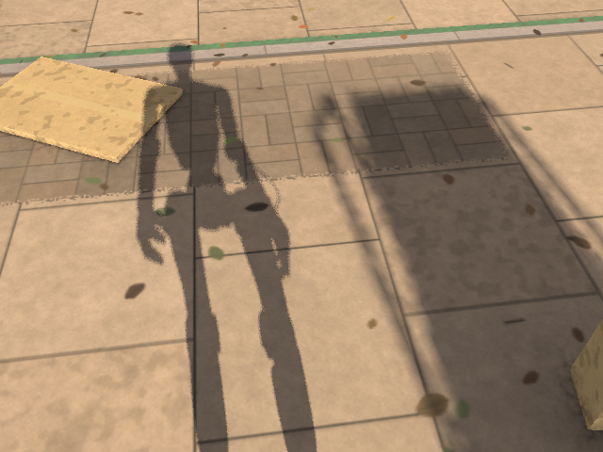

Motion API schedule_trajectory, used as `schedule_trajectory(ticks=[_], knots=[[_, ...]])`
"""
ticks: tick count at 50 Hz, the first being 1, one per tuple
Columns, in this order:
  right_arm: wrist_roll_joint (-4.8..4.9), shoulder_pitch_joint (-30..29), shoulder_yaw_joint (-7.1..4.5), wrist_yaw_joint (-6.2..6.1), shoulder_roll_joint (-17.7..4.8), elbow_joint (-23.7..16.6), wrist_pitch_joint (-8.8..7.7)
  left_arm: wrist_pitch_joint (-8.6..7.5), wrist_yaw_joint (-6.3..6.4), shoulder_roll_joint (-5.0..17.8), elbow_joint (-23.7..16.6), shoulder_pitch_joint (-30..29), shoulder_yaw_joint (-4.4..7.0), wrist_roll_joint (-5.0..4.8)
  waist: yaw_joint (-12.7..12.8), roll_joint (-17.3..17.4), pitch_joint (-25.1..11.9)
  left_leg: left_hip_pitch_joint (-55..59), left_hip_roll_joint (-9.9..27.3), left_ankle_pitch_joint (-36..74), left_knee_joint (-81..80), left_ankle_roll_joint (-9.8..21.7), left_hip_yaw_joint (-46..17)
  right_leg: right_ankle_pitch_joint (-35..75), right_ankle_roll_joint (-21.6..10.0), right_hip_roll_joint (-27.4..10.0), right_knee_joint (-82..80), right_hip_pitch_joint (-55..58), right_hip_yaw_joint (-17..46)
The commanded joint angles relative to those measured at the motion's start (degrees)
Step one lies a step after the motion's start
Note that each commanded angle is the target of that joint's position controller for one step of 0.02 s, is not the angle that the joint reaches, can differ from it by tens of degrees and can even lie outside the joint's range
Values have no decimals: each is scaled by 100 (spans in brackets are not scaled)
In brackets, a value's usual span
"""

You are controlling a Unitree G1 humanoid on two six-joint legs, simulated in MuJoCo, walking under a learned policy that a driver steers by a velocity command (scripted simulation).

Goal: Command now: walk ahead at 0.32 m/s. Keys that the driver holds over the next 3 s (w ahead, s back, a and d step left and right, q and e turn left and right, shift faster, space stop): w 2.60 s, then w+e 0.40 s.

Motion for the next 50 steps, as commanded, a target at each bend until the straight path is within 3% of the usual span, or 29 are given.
schedule_trajectory(ticks=[1, 3, 5, 7, 9, 11, 14, 16, 19, 21, 23, 24, 25, 26, 27, 28, 29, 30, 31, 32, 33, 35, 37, 39, 41, 46, 48, 49, 50], knots=[[-138, -1630, 1, -9, -34, -759, -211, -159, 31, 342, 592, 2828, 64, 287, 1409, -1193, 716, -4389, -261, -1028, 1895, 221, -665, -1524, -1487, -2143, -1877, 3044, 3942], [39, -1299, -86, -98, -253, -545, -349, -97, -13, 305, 389, 2092, 26, 158, 943, -261, 1040, -5065, -101, -127, 2581, 262, -1243, -1372, -1276, -2315, -2096, 2906, 3569], [-54, -1174, -99, -97, -95, -443, -311, -31, -70, 12, 159, 1297, -84, -52, 520, -271, 785, -3887, 116, 357, 3033, 242, -676, -820, -883, -1714, -2095, 1585, 2219], [-161, -1315, 6, 67, 173, -486, -195, 22, -45, -421, 111, 1149, -226, 90, 354, -389, 895, -3250, 356, 1461, 2930, 249, -376, -87, -755, -1352, -2009, 329, 1463], [-173, -1099, 119, 316, 323, -448, -149, -17, -5, -397, 189, 1319, -289, 284, 245, -425, 796, -2349, 440, 2622, 3104, 108, -138, 516, -731, -1100, -1574, -814, 878], [-236, -1281, 96, 381, 25, -601, -139, -94, 24, -353, 267, 1663, -346, 283, 385, -331, 700, -2260, 476, 3395, 2538, -15, -41, 519, -760, -958, -1243, -939, 713], [-166, -2754, 205, 265, 127, -1129, -106, -155, 168, -626, 1077, 3332, -490, 241, 1068, -387, 807, -4804, 911, 4357, 988, -336, -557, 955, -896, -1602, -421, 1730, 1627], [-142, -3129, 334, 299, 288, -1224, -93, -80, 129, -564, 1014, 3229, -545, 140, 1108, -380, 861, -3296, 780, 5003, -125, -300, -124, 471, -690, -1171, -442, 483, 1289], [-227, -2989, 320, 340, -44, -1284, 41, -13, -12, -432, 744, 2672, -572, 181, 848, -511, 1128, -2032, 822, 4476, 247, -230, -206, -183, -635, -1263, -406, -647, 1412], [-253, -3292, 330, 359, -161, -1335, 38, -13, 107, -206, 712, 2630, -475, -8, 1019, -330, 1277, -2316, 864, 3887, -411, -258, -162, -231, -541, -1233, 1, 49, 1449], [-281, -3687, 417, 402, -38, -1305, -1, 138, 237, -41, 877, 3058, -384, -18, 1329, -295, 1265, -2134, 829, 3555, -1128, -377, -67, 12, -430, -1158, 329, 657, 1501], [-229, -3658, 414, 385, -110, -1161, -6, 233, 240, 24, 955, 3143, -342, 50, 1342, -267, 1222, -1881, 869, 3581, -1304, -441, -109, 214, -351, -1199, 528, 835, 1550], [1102, -3628, 62, 257, -985, -1273, -77, 364, 377, 607, 558, 1811, -2, -707, 869, -31, 1612, -1194, 382, 2829, -1108, -544, -64, 1595, -41, -819, 1766, -173, 1444], [1043, -2239, 3, 202, -1127, -831, -93, 329, 370, 466, 516, 1911, -40, -630, 314, 82, 571, 524, 284, 3678, -882, -496, 176, 2052, 49, -624, 3120, -624, 1161], [772, -489, -118, 132, -1442, -288, -54, 167, 317, 159, 584, 1931, -70, -589, -392, 191, -473, 2785, 845, 5908, -124, -268, -110, 792, 376, -308, 4977, -2097, 895], [509, 771, -137, 162, -1847, 138, -37, -56, 186, -320, 719, 2498, -190, -689, -680, 1849, -2094, 5426, 1896, 8306, 1364, 339, -785, -3414, 681, 198, 7980, -3960, 1137], [596, 1143, -168, 222, -1796, 173, 9, -290, 72, 119, 488, 2453, -142, -981, -1016, 1901, -3341, 6003, 2449, 6310, 919, 1216, -2346, -3154, 671, 228, 8687, -4734, 1894], [500, 1017, -132, 205, -1666, 204, 56, -336, 82, 128, 110, 1763, -133, -1044, -933, 1650, -3246, 5526, 2649, 3854, -63, 1447, -2961, -2808, 623, -62, 8686, -5255, 1586], [460, 553, -42, 168, -1286, 300, 110, -239, 209, -36, -223, 904, -169, -997, -689, 800, -2400, 4378, 2503, 2231, -868, 1361, -3065, -2254, 664, -300, 8628, -5597, 915], [442, -266, 58, 105, -1074, 161, 89, -84, 364, -139, -397, 537, -160, -823, -329, 141, -1570, 3008, 2499, 2346, -1146, 1294, -2992, -1622, 735, -404, 8726, -5550, 587], [266, -964, 147, 137, -926, -57, 25, 61, 389, -206, -458, 676, -152, -653, 137, -510, -1285, 1553, 2673, 2335, -1052, 1296, -2983, -905, 628, -713, 8099, -4833, 925], [244, -1749, 349, 197, -410, -91, -70, 290, 386, -335, -576, 425, -121, -592, 601, -246, -228, -447, 2196, 2153, -1195, 676, -2049, -239, 280, -971, 6912, -4378, 1260], [267, -1776, 351, 7, -666, -50, -100, 227, 388, -45, -924, -64, -61, -503, 638, 428, 415, -1761, 1281, 2249, -1780, 423, -816, 850, 408, -846, 4045, -3264, 1057], [315, -1567, 310, -159, -947, 0, -124, 133, 280, 219, -1095, -542, -6, -392, 584, 511, 186, -1996, 853, 2684, -1717, 335, -290, 2199, 498, -569, 2227, -2007, 744], [494, -1278, 153, -216, -1500, 29, -167, 165, 152, 291, -1328, -1207, -50, -456, 430, 394, 157, -1448, 1179, 2628, -2039, 457, -564, 2555, 556, -425, 1424, -1652, 729], [518, -255, 45, -131, -1426, 344, -24, 201, -40, 654, -1658, -2202, -31, -500, 7, -71, 515, 650, 1570, 2725, -1470, 277, -731, 1519, 169, -248, 346, -2323, 513], [413, -261, 74, -73, -1357, 298, 33, 177, -50, 1052, -1357, -1157, 165, -454, 506, 68, -213, 684, 1054, 4168, 1, 72, -284, 1403, -77, 47, 345, -725, 252], [299, -175, 166, -65, -1116, 175, 20, 159, -42, 1520, -1093, 108, 309, -429, 869, -347, -1110, -699, 658, 3282, 1873, -167, 22, 2067, -526, -781, 705, 1443, 1271], [361, 289, 389, 11, -463, 104, -138, 181, -101, 1960, -827, 941, 400, -453, 803, -1979, -2263, -2767, -276, -304, 4237, -510, 59, 513, -1424, -2150, -309, 3511, 4079]])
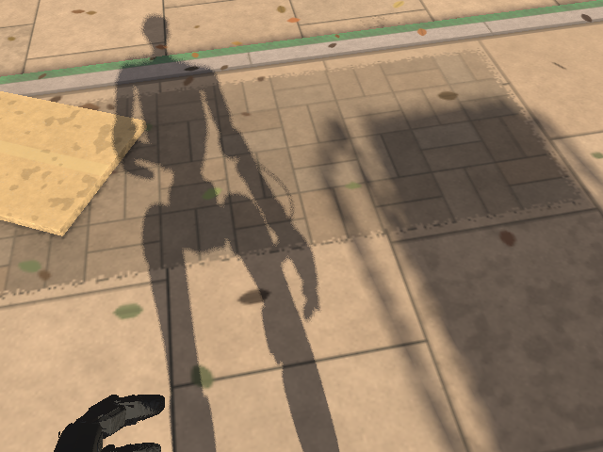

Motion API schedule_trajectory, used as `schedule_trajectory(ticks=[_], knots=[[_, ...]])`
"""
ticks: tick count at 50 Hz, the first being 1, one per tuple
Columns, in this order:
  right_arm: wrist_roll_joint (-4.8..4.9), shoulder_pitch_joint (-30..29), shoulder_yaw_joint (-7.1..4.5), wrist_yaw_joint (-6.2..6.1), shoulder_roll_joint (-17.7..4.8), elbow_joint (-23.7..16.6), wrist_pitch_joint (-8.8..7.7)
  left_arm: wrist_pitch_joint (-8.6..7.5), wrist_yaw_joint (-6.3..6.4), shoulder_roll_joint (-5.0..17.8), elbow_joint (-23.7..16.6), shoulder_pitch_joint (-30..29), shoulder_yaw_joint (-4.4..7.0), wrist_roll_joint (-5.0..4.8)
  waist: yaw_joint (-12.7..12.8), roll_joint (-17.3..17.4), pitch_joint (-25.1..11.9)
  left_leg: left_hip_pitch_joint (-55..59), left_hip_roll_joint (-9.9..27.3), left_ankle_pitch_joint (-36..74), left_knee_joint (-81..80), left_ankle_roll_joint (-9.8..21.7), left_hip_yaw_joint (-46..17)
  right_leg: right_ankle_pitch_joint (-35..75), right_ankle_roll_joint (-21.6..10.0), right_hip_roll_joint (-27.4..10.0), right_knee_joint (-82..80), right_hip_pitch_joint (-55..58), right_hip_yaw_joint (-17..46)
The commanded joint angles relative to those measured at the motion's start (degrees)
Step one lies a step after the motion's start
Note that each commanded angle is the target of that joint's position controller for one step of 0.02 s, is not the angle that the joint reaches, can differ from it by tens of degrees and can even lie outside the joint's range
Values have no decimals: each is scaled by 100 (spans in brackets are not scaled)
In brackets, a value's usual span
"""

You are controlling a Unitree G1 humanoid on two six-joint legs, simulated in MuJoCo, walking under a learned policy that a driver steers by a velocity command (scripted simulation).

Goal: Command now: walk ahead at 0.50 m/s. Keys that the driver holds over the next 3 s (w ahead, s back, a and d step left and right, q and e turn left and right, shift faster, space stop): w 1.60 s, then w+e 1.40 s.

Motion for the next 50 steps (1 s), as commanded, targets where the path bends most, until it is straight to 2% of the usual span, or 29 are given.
schedule_trajectory(ticks=[1, 2, 3, 4, 5, 6, 8, 10, 12, 16, 20, 22, 24, 25, 26, 27, 28, 29, 30, 31, 32, 33, 35, 37, 39, 43, 48, 50], knots=[[67, 257, 13, 134, -406, -317, -322, 43, -19, 1212, 597, 3288, 373, 3, 1216, -1432, -2220, -4206, -285, -258, 4057, 273, -889, -1333, -1513, -2112, -1639, 5911, 4556], [157, -479, -87, 103, -705, -570, -370, 21, 28, 1067, 492, 2567, 313, 0, 1108, -1098, -1236, -4737, -3, 205, 4109, 353, -727, -1114, -1212, -1987, -1750, 5144, 3778], [108, -886, -112, 31, -745, -734, -337, 9, 50, 958, 310, 1843, 245, 48, 846, -446, -731, -4423, 320, 835, 3770, 379, -610, -464, -1068, -1792, -1906, 3987, 3054], [20, -944, -139, -27, -602, -750, -274, -23, 31, 813, 287, 1437, 220, 90, 577, -227, -470, -3970, 513, 1148, 3318, 353, -598, 51, -986, -1622, -2065, 3107, 2576], [-20, -793, -168, -57, -508, -725, -180, -58, 9, 610, 307, 1233, 176, 131, 326, -260, -421, -3491, 680, 1292, 2991, 365, -666, 162, -889, -1419, -2219, 2583, 2230], [1, -644, -169, -56, -398, -685, -112, -64, -12, 515, 358, 1227, 155, 126, 215, -318, -391, -3209, 694, 1341, 2754, 385, -645, 122, -876, -1309, -2380, 2305, 1984], [-17, -723, -173, -49, -248, -693, -49, -86, 28, 613, 508, 1492, 181, 89, 154, -276, -254, -3262, 723, 1604, 2280, 367, -579, 259, -928, -1281, -2640, 2151, 1669], [-53, -1199, -195, -49, -260, -835, -49, -77, 115, 725, 633, 1790, 209, 86, 238, -208, -65, -3583, 737, 2180, 1578, 294, -569, 376, -922, -1292, -2791, 2211, 1449], [-90, -1662, -192, -24, -226, -977, -63, -51, 183, 741, 748, 2018, 211, 44, 335, -217, 49, -3700, 681, 2834, 902, 210, -530, 473, -841, -1225, -2855, 2325, 1211], [-42, -2366, -159, 56, -186, -1148, -71, -50, 209, 794, 945, 2372, 219, -10, 533, -339, 264, -3298, 427, 3595, -224, 130, -330, 467, -667, -1042, -2848, 2385, 741], [24, -2937, -108, 163, -233, -1350, -101, -15, 190, 829, 1186, 2719, 254, -35, 724, -405, 557, -3364, 369, 3291, -746, 203, -249, 400, -635, -1256, -2649, 2986, 703], [33, -3066, -113, 221, -313, -1448, -150, 23, 204, 905, 1256, 2745, 296, -54, 719, -465, 605, -3293, 326, 2841, -963, 325, -191, 637, -586, -1405, -2409, 3305, 744], [31, -2704, -186, 250, -491, -1395, -202, 68, 221, 996, 1264, 2620, 330, -59, 475, -610, 395, -2563, 125, 2392, -1147, 479, 8, 1700, -473, -1423, -1933, 3425, 697], [11, -2097, -280, 235, -633, -1213, -218, 85, 227, 975, 1246, 2506, 316, -74, 153, -632, 72, -1696, -77, 2361, -1261, 589, 193, 2702, -367, -1242, -1295, 3355, 522], [-13, -980, -440, 201, -950, -879, -230, 85, 224, 822, 1173, 2357, 257, -55, -303, -503, -578, -117, 64, 2491, -1066, 811, -17, 2966, -192, -954, -79, 2716, 279], [-129, 66, -582, 145, -1506, -724, -204, 16, 182, 428, 1036, 2675, 127, 0, -409, 495, -1548, 2268, 1530, 2227, -1085, 1526, -2036, 1189, 216, -318, 2192, 629, -92], [-80, 351, -516, 167, -1445, -641, -170, -123, 131, 116, 1057, 2882, -2, -8, -301, 1502, -2155, 3090, 2233, 1356, -2023, 1979, -4190, -2502, 334, 375, 3547, -708, 532], [-40, 43, -392, 158, -1025, -693, -172, -213, 111, 676, 1007, 2425, 162, -153, -332, 1142, -1603, 2694, 2011, 898, -2180, 1707, -3821, -2362, 201, 34, 4162, -1346, 962], [-21, -552, -322, 152, -792, -857, -182, -247, 128, 856, 854, 1961, 197, -201, -209, 856, -953, 1862, 1829, 1193, -2296, 1471, -2991, -1790, 107, -282, 4109, -1496, 758], [-79, -998, -260, 172, -605, -961, -195, -227, 188, 847, 816, 1720, 223, -144, -15, 412, -560, 960, 1619, 1680, -2482, 1353, -2392, -1244, 93, -535, 3821, -1213, 624], [-137, -1226, -217, 198, -438, -987, -220, -165, 235, 758, 810, 1703, 261, -72, 184, 359, -301, 293, 1416, 2095, -2660, 1283, -1971, -924, 91, -714, 3483, -879, 636], [-167, -1239, -184, 218, -325, -941, -237, -86, 251, 632, 820, 1823, 264, -51, 331, 442, -260, -59, 1292, 2303, -2797, 1253, -1725, -748, 81, -813, 3300, -563, 657], [-129, -1008, -189, 200, -388, -812, -256, 19, 270, 433, 805, 1876, 256, -44, 420, 439, -108, -309, 1204, 2735, -2989, 1287, -1390, -564, 126, -870, 2935, -510, 592], [-116, -757, -223, 126, -585, -721, -266, 63, 274, 469, 634, 1454, 264, 14, 375, 319, 83, -299, 1201, 3248, -3092, 1290, -1178, -113, 242, -880, 2371, -855, 535], [-109, -561, -222, 64, -641, -671, -239, 71, 249, 441, 481, 1038, 246, 48, 300, 270, 171, -200, 1130, 3642, -3109, 1217, -955, 472, 321, -839, 1651, -1031, 487], [-67, -193, -208, 21, -697, -591, -219, 55, 141, 330, 260, 239, 153, -2, 66, 311, 353, -125, 920, 3576, -3219, 989, -556, 1445, 290, -575, 283, -660, 253], [-39, 386, -226, 2, -726, -342, -110, 8, -39, 372, -49, -610, 62, -64, -186, 283, 677, 897, 1238, 3557, -2956, 1031, -588, 1162, 187, -408, -497, -954, 181], [-35, 437, -265, -24, -796, -297, -52, -32, -116, 432, -152, -724, 52, -77, -122, 332, 679, 1237, 1407, 4016, -2684, 1002, -613, 750, 71, -336, -659, -880, 150]])
Over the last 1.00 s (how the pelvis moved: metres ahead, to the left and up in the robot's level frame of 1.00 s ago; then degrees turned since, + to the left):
0.58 0.05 -0.17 -1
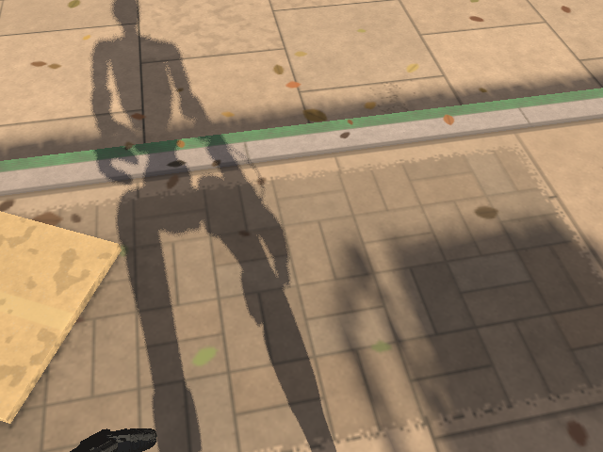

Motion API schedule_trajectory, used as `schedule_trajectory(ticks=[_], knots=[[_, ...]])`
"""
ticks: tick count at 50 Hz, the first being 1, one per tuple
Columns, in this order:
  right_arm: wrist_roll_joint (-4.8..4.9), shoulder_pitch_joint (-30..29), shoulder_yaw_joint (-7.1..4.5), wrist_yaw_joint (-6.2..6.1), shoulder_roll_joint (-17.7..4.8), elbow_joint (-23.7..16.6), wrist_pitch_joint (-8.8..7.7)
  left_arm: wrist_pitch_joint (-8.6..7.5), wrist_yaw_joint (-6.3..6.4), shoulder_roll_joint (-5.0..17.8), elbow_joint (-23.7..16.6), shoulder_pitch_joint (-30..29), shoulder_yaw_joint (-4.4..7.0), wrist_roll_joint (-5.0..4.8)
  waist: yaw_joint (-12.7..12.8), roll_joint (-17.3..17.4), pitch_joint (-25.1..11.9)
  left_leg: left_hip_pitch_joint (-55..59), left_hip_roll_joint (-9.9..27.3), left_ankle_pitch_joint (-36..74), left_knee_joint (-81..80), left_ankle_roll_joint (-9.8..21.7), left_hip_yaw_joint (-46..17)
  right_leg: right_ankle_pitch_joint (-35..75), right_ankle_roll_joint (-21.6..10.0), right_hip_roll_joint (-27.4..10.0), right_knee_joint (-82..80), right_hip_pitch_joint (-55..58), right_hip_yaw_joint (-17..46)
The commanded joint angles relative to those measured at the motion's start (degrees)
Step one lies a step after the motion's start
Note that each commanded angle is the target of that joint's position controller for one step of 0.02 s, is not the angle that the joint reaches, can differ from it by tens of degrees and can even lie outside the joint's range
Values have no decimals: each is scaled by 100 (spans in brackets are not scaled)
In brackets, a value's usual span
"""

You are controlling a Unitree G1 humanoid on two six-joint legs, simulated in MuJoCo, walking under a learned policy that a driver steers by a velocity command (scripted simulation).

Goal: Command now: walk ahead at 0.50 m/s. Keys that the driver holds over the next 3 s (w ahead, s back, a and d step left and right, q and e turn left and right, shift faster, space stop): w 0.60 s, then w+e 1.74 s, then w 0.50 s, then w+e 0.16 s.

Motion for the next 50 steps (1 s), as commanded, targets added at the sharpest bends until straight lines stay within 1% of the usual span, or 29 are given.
schedule_trajectory(ticks=[1, 2, 3, 4, 5, 6, 7, 8, 9, 10, 11, 12, 14, 17, 21, 26, 29, 30, 31, 32, 33, 34, 35, 36, 37, 39, 41, 46, 50], knots=[[12, 241, -212, -56, -986, -74, 48, -141, -107, 464, -551, -694, 53, -24, 184, 652, 372, 376, 1847, 3507, 327, 727, -667, -537, -182, 136, -282, -176, -85], [16, 137, -237, -62, -1060, -106, 64, -151, -105, 610, -486, -385, 112, -9, 382, 771, 137, 385, 1817, 4463, 667, 668, -620, -729, -271, 319, -298, 416, -218], [24, -1, -240, -61, -1076, -141, 88, -156, -88, 810, -306, 274, 216, 11, 757, 833, -273, 275, 1668, 5370, 1374, 575, -482, -697, -412, 518, -382, 1395, -367], [-4, -153, -193, -52, -963, -232, 94, -152, -45, 1102, 23, 1393, 352, 48, 1235, 770, -931, -505, 1388, 5206, 2592, 409, -305, -386, -645, 349, -194, 3081, -158], [-69, 240, -55, -9, -526, -366, 22, -139, 12, 1621, 202, 2395, 479, 180, 1268, -163, -1940, -2692, 724, 2967, 4800, 60, -41, -480, -1372, -1130, -60, 5601, 1857], [-39, 559, 85, 64, -171, -270, -130, -98, 6, 1497, 298, 2649, 395, 129, 1140, -1138, -2651, -4005, -32, -1468, 6169, -63, -656, -1211, -1862, -1933, -934, 6518, 4038], [126, -25, -79, 92, -741, -361, -238, -89, 23, 1100, 253, 2368, 278, 68, 1224, -772, -2036, -4633, 317, -1402, 6689, 51, -1040, -1704, -1545, -1668, -1172, 6078, 3677], [208, -548, -122, 78, -917, -535, -289, -97, 43, 934, 120, 1744, 217, 39, 1084, -483, -1177, -4836, 629, -839, 6577, 104, -800, -1412, -1319, -1493, -1365, 5082, 2814], [165, -799, -148, 26, -890, -570, -281, -115, 30, 766, 51, 1315, 156, 86, 887, -26, -701, -4593, 872, -349, 6271, 91, -654, -916, -1216, -1285, -1585, 4098, 2216], [89, -779, -189, -15, -799, -561, -218, -145, -2, 621, 40, 1091, 113, 149, 653, 20, -429, -4227, 1048, -70, 5948, 82, -656, -581, -1123, -1086, -1785, 3367, 1784], [69, -605, -184, -27, -636, -534, -130, -160, -30, 521, 72, 1028, 82, 190, 471, -91, -391, -3880, 1154, 81, 5750, 87, -692, -590, -1082, -955, -1966, 2953, 1543], [68, -503, -173, -36, -484, -514, -62, -167, -42, 520, 116, 1068, 80, 179, 398, -143, -343, -3739, 1193, 129, 5557, 70, -669, -627, -1099, -897, -2116, 2726, 1393], [45, -679, -185, -57, -453, -593, 14, -180, 7, 713, 209, 1233, 116, 162, 349, -154, -139, -3915, 1254, 446, 5126, -19, -603, -518, -1152, -849, -2354, 2482, 1115], [-39, -1353, -209, -45, -526, -828, 20, -156, 124, 879, 328, 1562, 148, 157, 482, -74, 63, -4384, 1268, 1449, 4111, -158, -571, -289, -1077, -775, -2484, 2608, 827], [-12, -2142, -142, 38, -406, -1044, -18, -132, 182, 938, 468, 1930, 149, 95, 707, -88, 195, -4081, 1017, 2458, 2755, -179, -350, -276, -860, -566, -2496, 2707, 377], [49, -2891, -72, 179, -466, -1340, -53, -44, 200, 1024, 737, 2414, 196, 34, 919, -87, 435, -4289, 881, 2095, 2018, -68, -336, -327, -834, -937, -2149, 3644, 437], [64, -2637, -128, 251, -688, -1366, -119, 43, 235, 1151, 763, 2318, 254, 21, 656, -240, 251, -3702, 693, 1403, 1779, 151, -203, 684, -683, -1106, -1619, 4010, 471], [47, -2154, -206, 245, -829, -1237, -136, 70, 243, 1172, 732, 2176, 257, 7, 363, -292, -42, -2957, 492, 1334, 1665, 257, -14, 1656, -584, -982, -1082, 3978, 334], [15, -1185, -358, 207, -1102, -929, -144, 91, 238, 1001, 703, 2147, 196, 13, -42, -170, -609, -1554, 415, 1436, 1669, 422, 0, 2090, -440, -663, 12, 3548, 171], [-69, -66, -490, 138, -1578, -721, -149, 84, 231, 782, 555, 2197, 89, 115, -369, 510, -1520, 325, 1559, 1522, 1800, 797, -1280, 470, -225, -257, 1903, 2258, -86], [-56, 165, -515, 164, -1808, -621, -115, -37, 173, 49, 572, 2904, -105, 69, 27, 2007, -2224, 2035, 2756, 407, 1069, 1584, -3870, -3431, 96, 772, 3749, 61, 78], [-28, 111, -360, 157, -1259, -678, -128, -139, 163, 705, 619, 2493, 52, -69, -200, 1384, -2015, 1778, 2604, -217, 719, 1346, -4038, -3670, -8, 531, 4438, -491, 903], [-23, -364, -291, 128, -1034, -761, -155, -185, 165, 963, 439, 1984, 137, -182, -134, 1163, -1259, 1051, 2469, -65, 608, 1071, -3148, -3157, -99, 257, 4521, -823, 820], [-54, -844, -231, 127, -883, -857, -182, -168, 213, 937, 386, 1741, 145, -168, 72, 720, -837, 190, 2295, 370, 422, 924, -2496, -2605, -101, -55, 4305, -589, 676], [-98, -1135, -188, 140, -699, -870, -211, -114, 255, 875, 383, 1653, 189, -95, 235, 628, -499, -489, 2116, 681, 198, 842, -2001, -2247, -91, -224, 4013, -358, 662], [-171, -1267, -143, 146, -509, -803, -247, 52, 246, 624, 447, 1922, 208, -95, 506, 819, -328, -1121, 1876, 1022, -121, 733, -1320, -1901, -108, -402, 3730, 163, 725], [-163, -1181, -178, 101, -634, -722, -269, 164, 243, 486, 401, 1863, 212, -104, 578, 722, -123, -1310, 1842, 1426, -310, 740, -834, -1655, -73, -442, 3494, 15, 728], [-194, -931, -220, -52, -821, -639, -238, 194, 168, 464, 137, 1246, 230, -16, 500, 529, 124, -1045, 1764, 2161, -439, 655, 33, -372, 65, -334, 2305, -578, 759], [-135, -650, -230, -121, -929, -597, -176, 181, 30, 336, -174, 462, 134, 21, 244, 434, 376, -752, 1750, 2339, -499, 528, 584, 160, 29, -249, 1242, -490, 231]])
Over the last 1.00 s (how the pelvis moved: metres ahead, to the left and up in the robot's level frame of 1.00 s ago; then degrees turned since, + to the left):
0.55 0.06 0.02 0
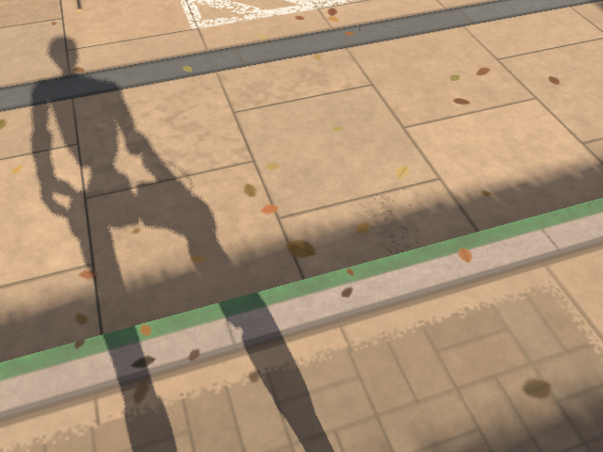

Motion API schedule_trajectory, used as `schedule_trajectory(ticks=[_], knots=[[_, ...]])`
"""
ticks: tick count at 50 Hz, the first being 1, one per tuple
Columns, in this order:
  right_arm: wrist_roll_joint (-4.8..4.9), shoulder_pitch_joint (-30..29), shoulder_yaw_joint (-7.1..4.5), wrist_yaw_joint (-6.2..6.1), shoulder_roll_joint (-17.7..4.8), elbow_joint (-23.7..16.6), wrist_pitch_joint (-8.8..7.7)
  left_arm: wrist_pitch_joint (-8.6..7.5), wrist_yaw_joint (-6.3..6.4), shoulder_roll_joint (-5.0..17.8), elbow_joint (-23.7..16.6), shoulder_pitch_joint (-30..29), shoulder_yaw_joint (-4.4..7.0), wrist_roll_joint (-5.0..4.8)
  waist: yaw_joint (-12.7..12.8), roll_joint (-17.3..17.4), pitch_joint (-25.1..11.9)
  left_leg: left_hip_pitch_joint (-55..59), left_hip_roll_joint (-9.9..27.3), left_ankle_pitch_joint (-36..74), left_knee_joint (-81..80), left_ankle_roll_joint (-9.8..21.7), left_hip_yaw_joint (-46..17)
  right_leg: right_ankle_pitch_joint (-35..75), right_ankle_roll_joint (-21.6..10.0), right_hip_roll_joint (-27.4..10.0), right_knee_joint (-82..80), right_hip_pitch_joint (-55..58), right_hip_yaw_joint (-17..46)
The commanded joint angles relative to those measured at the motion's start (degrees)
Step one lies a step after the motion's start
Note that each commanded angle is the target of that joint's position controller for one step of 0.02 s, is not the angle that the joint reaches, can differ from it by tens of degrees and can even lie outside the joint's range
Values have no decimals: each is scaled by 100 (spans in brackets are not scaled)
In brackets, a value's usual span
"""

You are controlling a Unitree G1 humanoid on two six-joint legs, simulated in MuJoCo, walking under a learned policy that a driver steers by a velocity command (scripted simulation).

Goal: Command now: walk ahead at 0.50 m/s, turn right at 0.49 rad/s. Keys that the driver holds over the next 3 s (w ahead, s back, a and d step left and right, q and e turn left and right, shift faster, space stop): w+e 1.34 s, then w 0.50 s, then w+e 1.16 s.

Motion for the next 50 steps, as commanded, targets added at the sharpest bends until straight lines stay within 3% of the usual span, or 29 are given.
schedule_trajectory(ticks=[1, 4, 6, 8, 9, 10, 11, 12, 13, 14, 15, 16, 18, 21, 26, 27, 28, 29, 31, 33, 34, 35, 36, 37, 38, 39, 40, 44, 50], knots=[[49, -56, -161, -75, -900, -303, -22, -51, -115, 81, -532, -686, -62, 27, -48, 369, 502, -99, 1686, 2037, -570, 528, -323, 314, -40, 9, -605, -99, -321], [102, 181, -203, -77, -994, -257, 112, -43, -236, 59, -814, -1070, -104, 7, -129, 384, 617, 587, 1882, 2705, -207, 515, -116, -186, -160, 129, -955, -278, -618], [152, 48, -242, -97, -1133, -334, 190, -33, -308, 179, -948, -1000, -56, -6, 58, 556, 462, 757, 1925, 4205, 300, 432, 69, -734, -326, 394, -1072, 219, -938], [191, -112, -294, -149, -1325, -431, 277, -11, -333, 465, -924, -385, 88, -27, 495, 842, 12, 802, 1926, 6027, 1371, 326, 161, -1335, -563, 818, -1022, 1212, -1238], [213, -262, -302, -160, -1386, -485, 313, -8, -311, 731, -761, 401, 232, -43, 941, 844, -391, 530, 1800, 6136, 2405, 205, 219, -1156, -750, 1024, -1377, 2279, -1257], [200, -321, -283, -166, -1349, -564, 287, 20, -204, 1153, -533, 1336, 442, -35, 1385, 521, -873, -579, 1555, 4839, 3958, -46, 228, -895, -1017, 862, -1790, 3974, -629], [-58, 97, -44, -71, -439, -811, 144, 34, -107, 1734, -455, 1489, 532, -48, 783, -1055, -1231, -3111, 544, -836, 6005, -371, -35, -818, -1811, -585, -1872, 5907, 2071], [192, -161, 9, 31, -546, -1072, -160, -41, -134, 1617, -615, 1683, 439, 31, 856, -913, -2151, -4261, -109, -2127, 7091, -395, -1449, -1716, -2540, -1329, -2965, 6771, 4486], [419, -843, -82, 102, -869, -1223, -347, -96, -126, 1197, -601, 1564, 329, 89, 1045, -404, -1521, -4877, 268, -1640, 7069, -216, -1794, -1425, -2139, -1138, -3152, 6469, 3744], [418, -972, -68, 106, -864, -1246, -420, -150, -115, 913, -664, 1192, 258, 50, 837, -59, -964, -4816, 553, -1122, 6575, -100, -1781, -1048, -1884, -885, -3109, 5655, 2894], [277, -952, -105, 60, -878, -1156, -409, -177, -122, 710, -787, 701, 192, 33, 544, 293, -589, -4378, 763, -832, 6050, -128, -1758, -521, -1697, -639, -3160, 4694, 2285], [185, -850, -172, 43, -972, -1132, -330, -192, -101, 554, -889, 420, 131, 61, 338, 282, -447, -3918, 898, -655, 5676, -185, -1777, -93, -1611, -466, -3263, 4032, 1897], [119, -770, -207, 39, -905, -1204, -164, -201, -44, 631, -951, 382, 121, 66, 143, 239, -306, -3537, 952, -508, 5138, -344, -1715, 204, -1591, -330, -3452, 3359, 1648], [21, -1335, -135, 1, -683, -1447, -72, -197, 86, 936, -946, 659, 195, 49, 255, 115, -66, -3552, 817, 304, 3995, -579, -1510, 519, -1497, -94, -3569, 2804, 1191], [111, -2275, -39, 95, -527, -1785, -101, -116, 131, 923, -871, 1142, 199, 9, 686, -244, 13, -2904, 306, 2006, 2082, -549, -1389, -159, -1038, 248, -3330, 2568, 998], [-530, -1568, 345, 310, 131, -1608, 34, -367, -362, 561, -537, 1758, 8, 1003, 492, -636, -39, -2569, 515, 2107, 2299, -551, -1457, -244, -1341, 115, -3337, 2511, 1166], [-521, -1640, 270, 378, -195, -1601, 133, -461, -586, 638, -538, 1680, 112, 904, 491, -395, 254, -2803, 615, 1766, 2357, -537, -1522, -102, -1399, -121, -3273, 2740, 1375], [-418, -1895, 219, 361, -544, -1700, 189, -501, -683, 774, -588, 1535, 141, 733, 473, -232, 238, -2924, 637, 1462, 2244, -492, -1514, -84, -1322, -201, -3145, 3005, 1479], [-258, -2178, 213, 225, -833, -1829, 176, -502, -666, 904, -495, 1641, 149, 590, 524, -166, 217, -3171, 641, 954, 1984, -350, -1495, 183, -1250, -479, -2976, 3849, 1795], [-112, -1895, 212, 105, -922, -1794, 72, -451, -559, 940, -405, 1586, 127, 600, 304, -121, 68, -2225, 407, 1226, 1359, -53, -1222, 1115, -984, -274, -2505, 4070, 1808], [-186, -923, -36, 118, -1320, -1636, -30, -266, -162, 1294, -613, 1364, 287, 28, 128, -544, -372, -1117, 345, 798, 1432, -43, -1223, 2010, -523, 498, -1319, 3728, 1348], [-222, 185, -155, 83, -1802, -1538, -78, -236, -19, 1044, -852, 1257, 184, 14, -315, 192, -1316, 523, 1581, 1463, 1682, 247, -2348, 906, -319, 841, 352, 2774, 989], [-203, 524, -317, 114, -2198, -1453, 36, -190, 78, 496, -1019, 1906, 70, -148, -167, 1956, -2257, 2188, 2929, 1607, 1177, 954, -4440, -2643, -57, 1614, 2090, 975, 153], [-82, 360, -212, 132, -1633, -1469, 136, -92, 151, 781, -919, 1621, 67, 153, -100, 1276, -1660, 1704, 2863, 1277, 888, 874, -4695, -3218, -123, 1121, 2628, 265, 163], [-93, 90, -69, 130, -1080, -1506, 167, -51, 119, 775, -946, 1182, 85, 235, -109, 685, -861, 977, 2558, 1114, 794, 699, -3798, -2852, -163, 882, 2621, 149, 168], [-139, -99, 15, 117, -799, -1481, 187, -20, 51, 662, -1032, 934, 59, 232, -31, 555, -437, 417, 2302, 1449, 647, 639, -3115, -2539, -165, 685, 2475, 223, 95], [-139, -60, 53, 89, -687, -1423, 194, 52, -32, 597, -1094, 834, 57, 262, 29, 790, -234, 43, 2126, 1611, 519, 570, -2663, -2431, -172, 551, 2292, 364, 82], [-49, -2, 6, 88, -866, -1328, 62, 281, -235, 445, -1289, 628, 1, 309, 248, 963, 33, -468, 2002, 2014, 69, 545, -1747, -1936, -34, 471, 1735, 457, -60], [-18, 35, -39, 71, -1017, -1280, 85, 259, -426, 280, -1709, -403, -185, 307, 173, 935, 347, -723, 1740, 1768, -176, 317, -467, -700, -88, 408, -341, 948, -605]])
Over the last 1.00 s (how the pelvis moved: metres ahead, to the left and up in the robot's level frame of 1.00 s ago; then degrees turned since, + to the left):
0.57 0.03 0.01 -9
